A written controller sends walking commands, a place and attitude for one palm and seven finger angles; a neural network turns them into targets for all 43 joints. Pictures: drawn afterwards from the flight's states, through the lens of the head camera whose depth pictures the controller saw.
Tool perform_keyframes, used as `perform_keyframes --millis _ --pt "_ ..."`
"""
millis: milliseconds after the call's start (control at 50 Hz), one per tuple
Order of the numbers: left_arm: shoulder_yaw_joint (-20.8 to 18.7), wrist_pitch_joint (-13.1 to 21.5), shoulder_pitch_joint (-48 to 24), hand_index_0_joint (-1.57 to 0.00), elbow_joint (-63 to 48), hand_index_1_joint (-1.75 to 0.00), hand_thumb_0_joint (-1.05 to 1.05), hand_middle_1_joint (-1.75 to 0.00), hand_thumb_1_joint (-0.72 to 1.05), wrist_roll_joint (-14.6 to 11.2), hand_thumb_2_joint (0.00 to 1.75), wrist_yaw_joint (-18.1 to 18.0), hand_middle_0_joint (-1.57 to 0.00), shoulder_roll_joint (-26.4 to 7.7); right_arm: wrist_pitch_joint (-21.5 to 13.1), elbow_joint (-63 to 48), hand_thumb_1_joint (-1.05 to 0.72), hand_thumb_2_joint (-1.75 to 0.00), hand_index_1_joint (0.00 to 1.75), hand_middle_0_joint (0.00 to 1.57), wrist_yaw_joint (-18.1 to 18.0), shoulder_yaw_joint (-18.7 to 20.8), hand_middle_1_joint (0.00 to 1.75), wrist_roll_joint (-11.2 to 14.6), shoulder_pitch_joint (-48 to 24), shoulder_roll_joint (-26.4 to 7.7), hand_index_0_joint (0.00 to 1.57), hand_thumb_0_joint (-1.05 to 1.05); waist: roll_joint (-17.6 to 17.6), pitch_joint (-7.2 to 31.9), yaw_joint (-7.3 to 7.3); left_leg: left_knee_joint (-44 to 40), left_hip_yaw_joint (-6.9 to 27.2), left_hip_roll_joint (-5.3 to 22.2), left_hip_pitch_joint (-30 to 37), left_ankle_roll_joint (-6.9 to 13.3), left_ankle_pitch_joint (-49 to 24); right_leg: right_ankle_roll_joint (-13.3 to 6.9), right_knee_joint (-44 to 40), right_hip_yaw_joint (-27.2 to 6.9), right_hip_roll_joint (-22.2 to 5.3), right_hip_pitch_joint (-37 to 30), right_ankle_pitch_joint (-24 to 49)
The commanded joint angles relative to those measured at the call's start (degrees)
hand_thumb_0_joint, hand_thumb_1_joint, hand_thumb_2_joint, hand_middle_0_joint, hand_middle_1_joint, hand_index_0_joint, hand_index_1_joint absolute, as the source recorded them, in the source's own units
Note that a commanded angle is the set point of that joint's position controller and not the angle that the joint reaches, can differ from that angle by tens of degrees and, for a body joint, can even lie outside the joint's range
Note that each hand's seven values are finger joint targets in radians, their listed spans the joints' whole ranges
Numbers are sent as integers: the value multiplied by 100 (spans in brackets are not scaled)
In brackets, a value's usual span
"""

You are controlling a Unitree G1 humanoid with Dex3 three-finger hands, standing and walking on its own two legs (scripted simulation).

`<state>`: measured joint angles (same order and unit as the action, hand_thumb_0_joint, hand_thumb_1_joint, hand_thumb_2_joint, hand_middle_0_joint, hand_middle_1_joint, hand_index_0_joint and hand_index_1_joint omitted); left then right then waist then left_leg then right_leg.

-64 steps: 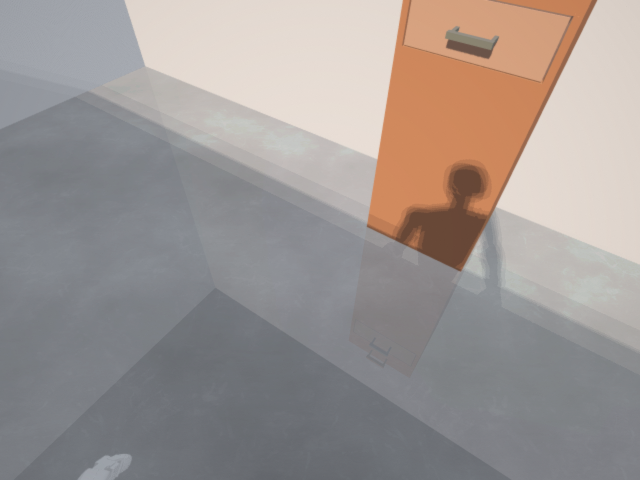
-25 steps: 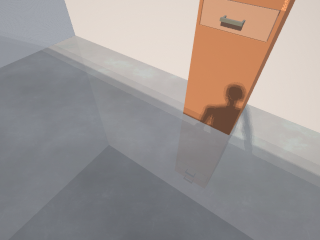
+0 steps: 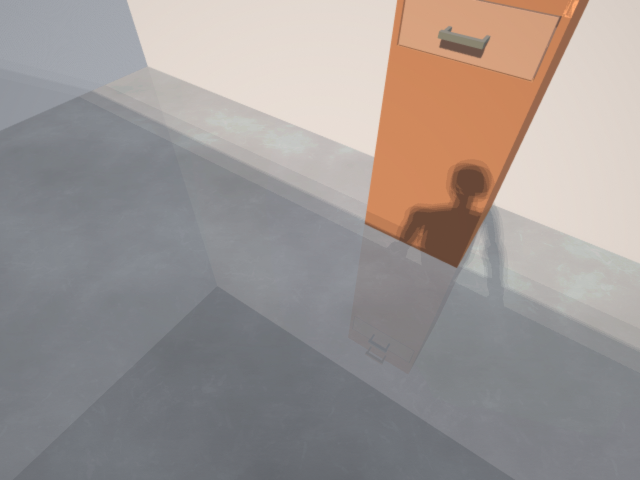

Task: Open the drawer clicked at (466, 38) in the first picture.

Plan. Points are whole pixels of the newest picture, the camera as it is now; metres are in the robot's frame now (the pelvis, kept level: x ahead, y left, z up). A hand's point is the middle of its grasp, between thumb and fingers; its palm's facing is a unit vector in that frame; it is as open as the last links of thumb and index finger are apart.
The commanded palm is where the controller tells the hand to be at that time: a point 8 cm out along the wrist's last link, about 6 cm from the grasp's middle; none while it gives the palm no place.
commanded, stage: look at it before walking up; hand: left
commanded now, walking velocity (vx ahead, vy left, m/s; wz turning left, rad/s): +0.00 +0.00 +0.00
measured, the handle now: (464, 36) +1.14 -0.32 +0.09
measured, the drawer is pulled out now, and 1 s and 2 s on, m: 0.00 0.00 0.00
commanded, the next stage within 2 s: walk to a spot facing it in 0.16 s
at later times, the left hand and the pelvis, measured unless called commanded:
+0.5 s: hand out of the picture +0.06 +0.21 -0.18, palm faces -0.02 -0.97 -0.24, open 7.4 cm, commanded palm none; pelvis +0.04 +0.00 -0.01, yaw -1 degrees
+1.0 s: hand (254, 353) +0.37 +0.14 -0.20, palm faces -0.16 -0.97 -0.19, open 7.4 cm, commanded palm none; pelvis +0.23 -0.02 -0.04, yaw -10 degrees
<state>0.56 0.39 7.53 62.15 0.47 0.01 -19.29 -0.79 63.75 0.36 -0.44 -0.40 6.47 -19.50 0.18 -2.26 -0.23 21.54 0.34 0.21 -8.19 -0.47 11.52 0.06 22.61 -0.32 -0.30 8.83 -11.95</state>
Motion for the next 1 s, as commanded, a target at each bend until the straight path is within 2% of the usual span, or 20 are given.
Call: perform_keyframes --millis 0,240,280,320,400,520,560,580,600,620,640,700,760,820,860,900,920,940,960,980 --pt "-251 133 -218 -20 -351 -30 0 -30 90 15 90 -72 -20 -1218 -116 -376 -90 -90 30 20 -102 257 30 3 -252 -1193 20 0 41 498 18 -296 554 646 144 194 -875 -183 -395 -581 -666 -97 854" --pt "-252 130 -225 -20 -342 -30 0 -30 90 13 90 -70 -20 -1243 -109 -371 -90 -90 30 20 -109 242 30 -1 -336 -1201 20 0 5 396 34 -357 509 657 190 181 -899 -180 -459 -585 -680 -110 946" --pt "-95 6 185 -20 -149 -30 0 -30 90 12 90 -89 -20 -503 -2 -196 -90 -90 30 20 -77 57 30 -50 71 -451 20 0 33 458 29 -259 349 588 154 61 -68 -84 -449 -581 -610 -78 -140" --pt "-138 -67 382 -20 -123 -30 0 -30 90 57 90 -38 -20 -548 55 -189 -90 -90 30 20 -46 88 30 -95 229 -447 20 0 138 71 62 -201 305 473 -244 91 1332 -170 -567 -789 -559 244 -1619" --pt "-254 -72 689 -20 -234 -30 0 -30 90 87 90 47 -20 -593 34 -287 -90 -90 30 20 -25 150 30 -116 409 -456 20 0 262 -461 111 102 275 425 -870 179 2143 -394 -516 -1081 -525 556 -2432" --pt "-419 108 1349 -20 -161 -30 0 -30 90 57 90 -9 -20 -548 -169 -436 -90 -90 30 20 -50 197 30 -65 704 -42 20 0 809 -395 112 1330 -463 245 -1270 98 1260 -946 -551 -1873 -1180 -13 -1181" --pt "-446 148 1267 -20 -187 -30 0 -30 90 57 90 -30 -20 -438 -251 -334 -90 -90 30 20 -76 195 30 -35 1097 81 20 0 615 -368 -93 823 -455 324 -624 127 1015 -910 -50 -1531 -1037 280 -283" --pt "-423 143 1084 -20 -226 -30 0 -30 90 41 90 -15 -20 -219 -308 -123 -90 -90 30 20 -101 217 30 -36 1648 17 20 0 -58 -227 -368 171 -59 526 440 286 491 -677 939 -922 -546 947 224" --pt "-365 172 828 -20 -403 -30 0 -30 90 17 90 29 -20 149 -364 199 -90 -90 30 20 -141 377 30 -116 2579 -451 20 0 -1570 -49 -664 -225 1483 1572 1651 774 -588 -337 2881 56 189 2263 -71" --pt "-287 277 221 -20 -657 -30 0 -30 90 48 90 -10 -20 292 -370 474 -90 -90 30 20 -217 377 30 -134 3292 -423 20 0 -1826 -370 -873 -483 2172 2253 2234 1028 -2621 -229 3920 245 304 3498 -1948" --pt "-342 265 104 -20 -658 -30 0 -30 90 78 90 -51 -20 167 -362 560 -90 -90 30 20 -279 262 30 -144 3433 -156 20 0 -1292 -600 -800 -204 1940 2321 2322 1025 -3903 -252 4372 -108 31 3849 -1948" --pt "-370 201 58 -20 -617 -30 0 -30 90 72 90 104 -20 445 -425 268 -90 -90 30 20 -298 246 30 -119 2736 175 20 0 -400 -880 -426 -504 948 1999 1606 959 -2914 -249 4493 90 -365 3732 -1335" --pt "-324 89 -96 -20 -757 -30 0 -30 90 67 90 215 -20 756 -485 259 -90 -90 30 20 -325 198 30 -95 2549 405 20 0 -867 -1159 -166 -1045 -48 1474 1002 688 -2504 -194 3709 568 -347 3392 -591" --pt "-289 67 -201 -20 -824 -30 0 -30 90 29 90 240 -20 884 -491 288 -90 -90 30 20 -341 182 30 -58 2442 395 20 0 -882 -1125 -9 -1159 -620 1243 382 624 -3299 -311 2268 981 -98 2056 93" --pt "-333 82 424 -20 -646 -30 0 -30 90 43 90 194 -20 749 -480 300 -90 -90 30 20 -351 272 30 -14 2302 140 20 0 -851 -602 305 -430 -852 1349 720 663 -4797 -498 1904 1130 176 1200 257" --pt "-425 110 1348 -20 -335 -30 0 -30 90 98 90 121 -20 549 -453 272 -90 -90 30 20 -340 341 30 1 2217 -11 20 0 -756 29 673 832 -981 1317 759 528 -5228 -642 1537 1122 337 94 456" --pt "-500 158 2044 -20 -114 -30 0 -30 90 139 90 93 -20 384 -446 222 -90 -90 30 20 -318 364 30 14 2094 -4 20 0 -684 355 1011 1900 -1069 1137 364 384 -4676 -715 1083 1054 329 -843 745" --pt "-611 238 2548 -20 16 -30 0 -30 90 171 90 31 -20 -100 -442 204 -90 -90 30 20 -239 339 30 86 2220 263 20 0 88 775 1177 3673 -1025 852 -712 232 -2544 -1093 806 3 -624 -1939 1095" --pt "-698 261 2680 -20 -10 -30 0 -30 90 108 90 -31 -20 -525 -451 103 -90 -90 30 20 -239 307 30 125 2621 663 20 0 1204 1482 880 5698 -779 39 -1813 46 1863 -1800 266 -2720 -2228 -2500 1612" --pt "-739 236 2267 -20 -169 -30 0 -30 90 -16 90 -62 -20 -598 -396 -25 -90 -90 30 20 -243 321 30 119 2396 616 20 0 829 1305 773 6339 -111 223 -2073 218 1958 -2077 -481 -3260 -2501 -1953 646"
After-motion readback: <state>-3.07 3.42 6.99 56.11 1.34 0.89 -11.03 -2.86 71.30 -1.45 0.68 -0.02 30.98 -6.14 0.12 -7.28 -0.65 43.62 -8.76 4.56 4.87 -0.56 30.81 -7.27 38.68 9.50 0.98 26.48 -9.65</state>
